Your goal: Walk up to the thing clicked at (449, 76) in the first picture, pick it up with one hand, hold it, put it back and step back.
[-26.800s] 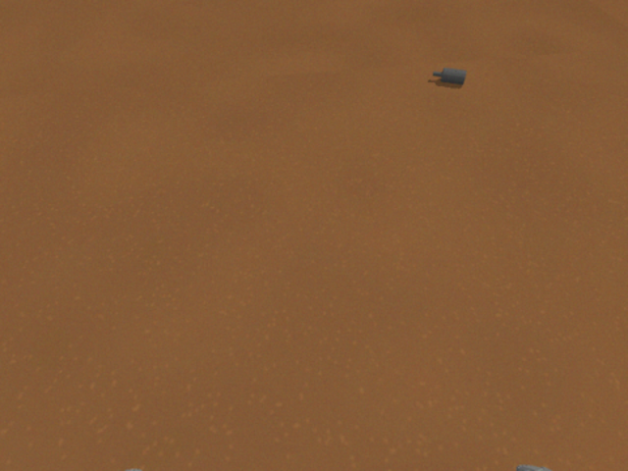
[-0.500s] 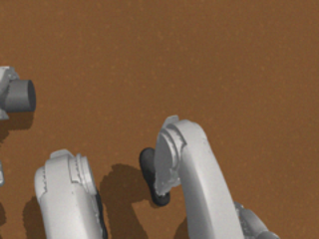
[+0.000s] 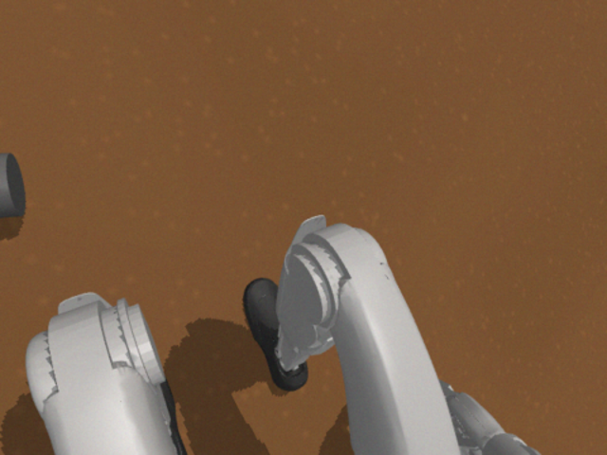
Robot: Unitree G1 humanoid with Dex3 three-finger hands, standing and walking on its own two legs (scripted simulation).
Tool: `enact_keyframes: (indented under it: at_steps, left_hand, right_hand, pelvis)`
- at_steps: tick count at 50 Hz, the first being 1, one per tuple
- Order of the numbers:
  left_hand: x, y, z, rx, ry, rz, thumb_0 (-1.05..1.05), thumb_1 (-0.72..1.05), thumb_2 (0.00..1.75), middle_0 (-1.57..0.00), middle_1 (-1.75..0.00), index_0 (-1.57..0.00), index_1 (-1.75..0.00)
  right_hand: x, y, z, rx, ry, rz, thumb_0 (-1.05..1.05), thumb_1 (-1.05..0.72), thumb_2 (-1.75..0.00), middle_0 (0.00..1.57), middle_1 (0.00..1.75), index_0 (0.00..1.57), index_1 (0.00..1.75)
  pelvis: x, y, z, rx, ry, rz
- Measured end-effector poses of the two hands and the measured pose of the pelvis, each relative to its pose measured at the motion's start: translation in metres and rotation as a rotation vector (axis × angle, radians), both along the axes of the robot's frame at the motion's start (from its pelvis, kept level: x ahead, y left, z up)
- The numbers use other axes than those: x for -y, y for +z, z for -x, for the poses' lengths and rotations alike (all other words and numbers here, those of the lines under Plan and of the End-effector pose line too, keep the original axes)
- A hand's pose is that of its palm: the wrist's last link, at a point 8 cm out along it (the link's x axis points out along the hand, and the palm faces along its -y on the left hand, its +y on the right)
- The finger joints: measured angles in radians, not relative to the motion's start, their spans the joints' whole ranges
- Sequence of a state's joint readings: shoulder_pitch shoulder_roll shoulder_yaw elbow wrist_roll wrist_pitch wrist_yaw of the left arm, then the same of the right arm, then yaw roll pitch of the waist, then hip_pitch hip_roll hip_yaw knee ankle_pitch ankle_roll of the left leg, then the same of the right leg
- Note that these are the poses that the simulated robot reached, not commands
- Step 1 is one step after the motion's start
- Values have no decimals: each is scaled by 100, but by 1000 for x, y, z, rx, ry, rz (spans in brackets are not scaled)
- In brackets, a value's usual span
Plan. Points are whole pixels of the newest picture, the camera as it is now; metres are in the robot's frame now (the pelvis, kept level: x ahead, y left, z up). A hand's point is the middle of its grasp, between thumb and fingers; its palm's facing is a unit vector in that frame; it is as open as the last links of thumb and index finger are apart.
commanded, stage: rest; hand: left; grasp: from above
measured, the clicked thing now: out of the picture +0.47 +0.32 -0.26
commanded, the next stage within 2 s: open in 0.22 s
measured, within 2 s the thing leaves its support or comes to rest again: rests again in 0.76 s
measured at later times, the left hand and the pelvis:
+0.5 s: hand out of the picture +0.46 +0.29 -0.24, palm faces -0.50 -0.05 -0.86, open 10.6 cm; pelvis -0.01 +0.00 +0.00, yaw -1 degrees
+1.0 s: hand out of the picture +0.46 +0.29 -0.24, palm faces -0.49 -0.05 -0.87, open 11.4 cm; pelvis -0.01 +0.00 +0.00, yaw -2 degrees
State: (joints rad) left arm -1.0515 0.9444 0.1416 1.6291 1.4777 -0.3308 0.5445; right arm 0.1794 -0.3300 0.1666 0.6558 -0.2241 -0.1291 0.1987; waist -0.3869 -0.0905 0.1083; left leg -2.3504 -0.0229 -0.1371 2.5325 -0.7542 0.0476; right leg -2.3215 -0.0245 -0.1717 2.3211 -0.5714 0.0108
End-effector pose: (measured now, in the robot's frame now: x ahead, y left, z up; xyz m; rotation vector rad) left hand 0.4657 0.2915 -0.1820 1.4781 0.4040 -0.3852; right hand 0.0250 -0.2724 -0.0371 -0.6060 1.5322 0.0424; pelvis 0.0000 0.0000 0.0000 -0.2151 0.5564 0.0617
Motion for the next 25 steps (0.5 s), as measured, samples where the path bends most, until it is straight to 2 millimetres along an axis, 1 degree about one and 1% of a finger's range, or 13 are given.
enact_keyframes:
  at_steps: [9,18,25]
  left_hand:
    - [0,-3,-2,-12,5,-8,0,-7,41,-72,-35,-76,-38]
    - [0,-3,-3,-19,5,-8,0,-6,41,-72,-36,-76,-38]
    - [0,-4,-1,-19,-2,-6,-1,-7,50,-67,-41,-70,-44]
  right_hand:
    - [-8,0,3,10,21,-32,0,-90,-90,20,30,21,30]
    - [-11,2,10,5,39,-44,0,-90,-90,20,30,21,30]
    - [-13,6,12,5,44,-38,0,-90,-90,20,30,21,30]
  pelvis:
    - [0,-2,2,18,-2,8]
    - [0,-2,6,35,-7,14]
    - [-1,0,7,37,-11,22]
